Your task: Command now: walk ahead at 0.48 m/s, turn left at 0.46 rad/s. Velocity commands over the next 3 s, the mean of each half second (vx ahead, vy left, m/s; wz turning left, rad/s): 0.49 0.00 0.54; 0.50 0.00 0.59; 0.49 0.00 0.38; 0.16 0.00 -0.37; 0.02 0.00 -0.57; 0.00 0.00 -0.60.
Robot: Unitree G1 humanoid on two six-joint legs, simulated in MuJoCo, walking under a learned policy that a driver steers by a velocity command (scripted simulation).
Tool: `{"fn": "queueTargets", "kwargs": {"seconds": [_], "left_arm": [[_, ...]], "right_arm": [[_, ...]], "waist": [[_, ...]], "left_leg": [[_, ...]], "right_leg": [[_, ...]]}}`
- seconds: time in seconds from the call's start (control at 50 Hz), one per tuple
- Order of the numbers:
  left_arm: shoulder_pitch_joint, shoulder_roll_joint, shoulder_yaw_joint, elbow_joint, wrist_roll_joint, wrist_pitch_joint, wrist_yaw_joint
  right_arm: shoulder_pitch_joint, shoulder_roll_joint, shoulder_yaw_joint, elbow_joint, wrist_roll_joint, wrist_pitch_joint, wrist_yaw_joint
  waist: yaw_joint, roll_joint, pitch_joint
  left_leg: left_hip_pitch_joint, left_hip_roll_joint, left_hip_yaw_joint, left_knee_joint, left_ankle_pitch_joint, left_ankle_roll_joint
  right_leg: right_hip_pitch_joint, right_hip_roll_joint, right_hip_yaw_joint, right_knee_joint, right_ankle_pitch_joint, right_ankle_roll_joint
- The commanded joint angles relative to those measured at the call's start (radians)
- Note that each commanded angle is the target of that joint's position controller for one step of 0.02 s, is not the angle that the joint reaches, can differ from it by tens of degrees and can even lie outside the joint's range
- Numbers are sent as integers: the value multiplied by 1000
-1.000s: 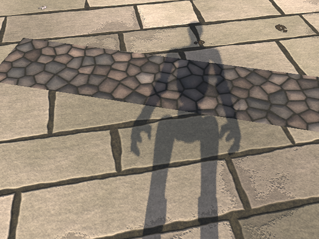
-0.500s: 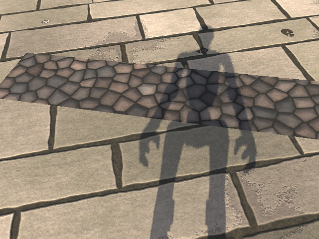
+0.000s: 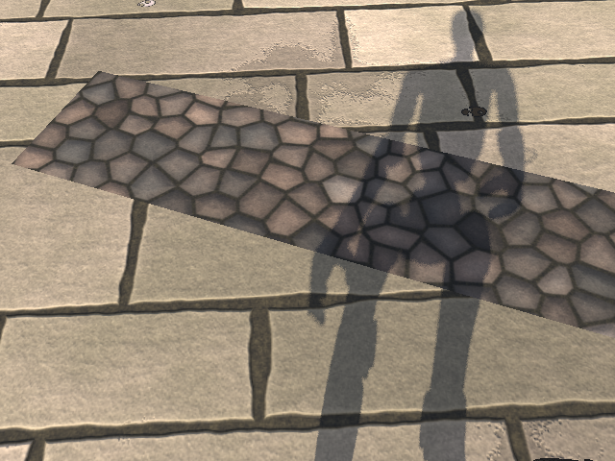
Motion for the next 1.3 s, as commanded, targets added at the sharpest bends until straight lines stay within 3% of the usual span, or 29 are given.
{"fn": "queueTargets", "kwargs": {"seconds": [0.02,0.04,0.08,0.16,0.24,0.3,0.36,0.4,0.42,0.44,0.46,0.48,0.5,0.54,0.6,0.74,0.84,0.88,0.92,0.94,0.96,0.98,1.0,1.02,1.04,1.06,1.14,1.24,1.3], "left_arm": [[-92,152,26,-142,-34,-82,-7],[-99,165,42,-140,-15,-72,6],[-57,140,47,-158,1,-43,12],[-206,112,47,-231,28,-15,24],[-367,82,33,-288,17,-22,14],[-419,109,36,-320,1,-29,2],[-406,154,49,-335,-5,-46,-12],[-249,195,70,-300,1,-58,-8],[-90,252,86,-283,16,-61,-1],[13,334,108,-248,26,-43,-1],[-8,238,89,-262,10,-36,-8],[-58,167,70,-283,6,-31,-7],[-113,151,61,-292,12,-25,-7],[-162,120,50,-283,23,-19,-7],[-152,133,59,-261,14,-29,-8],[-120,190,78,-237,8,-16,2],[-55,229,89,-212,-12,11,5],[-60,258,96,-215,-18,24,9],[-75,281,102,-223,-24,40,18],[-73,258,91,-232,-17,39,23],[-19,127,52,-271,33,27,15],[-16,119,33,-319,15,-15,1],[-146,208,56,-344,-28,-39,-10],[-177,204,52,-358,-35,-51,-13],[-169,193,51,-340,-11,-52,-3],[-155,199,59,-331,11,-42,3],[-148,164,57,-345,26,-4,1],[-319,104,30,-387,20,-7,-13],[-398,116,29,-411,5,-19,-29]], "right_arm": [[179,-129,-32,-5,-10,-20,-5],[128,-101,-22,-20,-15,-28,-3],[101,-113,-20,-35,-17,-29,-9],[186,-166,-33,-31,-10,-24,-45],[263,-181,-40,-25,0,-9,-60],[312,-168,-39,-12,9,1,-63],[317,-171,-41,-23,3,13,-71],[302,-135,-29,-44,-4,16,-71],[302,-72,-6,-65,-16,11,-65],[438,-17,12,-96,15,-1,-60],[438,-127,-5,-80,30,0,-65],[343,-190,-23,-91,24,6,-67],[297,-180,-25,-101,12,12,-70],[271,-145,-30,-120,4,19,-62],[259,-92,-22,-149,11,36,-52],[100,-65,-7,-226,5,30,-24],[-25,-68,-4,-293,8,32,6],[-3,-97,-19,-305,4,36,12],[184,-163,-58,-266,4,43,7],[360,-225,-92,-218,6,50,-10],[412,-323,-109,-202,12,56,-32],[404,-345,-99,-246,2,36,-23],[399,-258,-76,-234,-5,23,-15],[355,-223,-64,-227,-3,14,-15],[280,-198,-54,-237,-1,11,-16],[224,-166,-42,-250,-8,11,-18],[214,-181,-46,-245,-12,2,-38],[292,-178,-40,-195,-5,7,-60],[350,-188,-39,-158,-2,6,-59]], "waist": [[-77,-21,-152],[-38,-60,-119],[16,-13,-91],[-12,24,-35],[-78,62,-36],[-96,78,-54],[-67,107,-72],[17,117,-145],[82,23,-283],[28,-312,-411],[41,-251,-362],[64,-145,-233],[46,-73,-159],[7,-92,-80],[-5,-97,-62],[34,-60,-29],[59,-59,13],[22,-87,-21],[-96,-96,-136],[-182,-54,-223],[-124,192,-289],[-97,241,-473],[-149,106,-381],[-120,89,-250],[-68,4,-184],[-29,3,-140],[10,37,-119],[-67,72,-80],[-105,84,-50]], "left_leg": [[570,327,-593,-362,-38,225],[448,285,-501,-378,55,197],[291,257,-446,-406,128,208],[154,205,-354,-441,107,189],[135,154,-317,-403,36,118],[219,184,-385,-338,-14,103],[315,220,-479,-234,-5,87],[288,166,-467,-83,56,46],[175,100,-377,190,-31,8],[-178,-36,-230,498,-425,-56],[-313,53,-253,650,-442,-64],[-348,89,-245,694,-347,-68],[-316,125,-215,684,-268,-78],[-252,178,-208,610,-182,-85],[-242,204,-175,552,-132,-96],[-238,198,-113,210,151,-99],[-220,166,-42,62,101,-57],[-129,113,8,39,3,-18],[138,29,54,-12,-26,37],[429,24,0,-53,22,78],[744,271,-404,-60,30,177],[907,438,-935,-243,-176,347],[861,406,-824,-297,-181,277],[717,367,-670,-300,-116,238],[556,319,-563,-303,-23,201],[440,280,-484,-323,80,178],[250,230,-377,-369,252,193],[229,173,-280,-367,163,121],[270,211,-317,-355,88,115]], "right_leg": [[-603,-57,127,268,76,-38],[-535,-91,120,179,111,-33],[-441,-117,124,88,103,-1],[-455,-104,73,-196,274,65],[-365,-28,55,-511,525,73],[-347,-11,83,-589,525,69],[-301,-3,102,-646,395,42],[-75,-22,91,-697,353,-12],[178,-183,233,-674,301,-78],[504,-411,683,-756,99,-244],[480,-426,785,-802,-99,-235],[363,-378,625,-814,-70,-185],[240,-333,488,-830,66,-156],[83,-265,318,-882,238,-138],[32,-246,183,-941,356,-158],[70,-230,-52,-966,522,-145],[182,-272,-126,-918,605,-117],[217,-278,-164,-814,889,-97],[186,-253,-207,-535,1133,-69],[14,-217,-221,-286,1005,-30],[-373,-105,-211,60,175,19],[-615,45,29,290,-208,36],[-727,-13,108,312,-110,22],[-736,-52,91,237,-14,4],[-664,-93,92,151,57,8],[-592,-117,91,83,104,14],[-493,-110,69,-56,192,69],[-448,-58,46,-430,521,81],[-422,-38,47,-529,578,60]]}}
Next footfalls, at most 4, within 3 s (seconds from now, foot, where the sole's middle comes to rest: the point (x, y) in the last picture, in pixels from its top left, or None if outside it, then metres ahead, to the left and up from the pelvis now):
0.42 right None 0.43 -0.12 -0.75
0.94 left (225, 394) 0.58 0.24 -0.75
1.44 right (226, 263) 0.93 0.27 -0.75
1.94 left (135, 283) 0.86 0.49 -0.75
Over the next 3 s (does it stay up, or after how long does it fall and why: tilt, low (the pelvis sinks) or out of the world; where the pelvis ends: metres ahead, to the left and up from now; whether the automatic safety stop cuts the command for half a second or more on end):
stays up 0.87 0.34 0.03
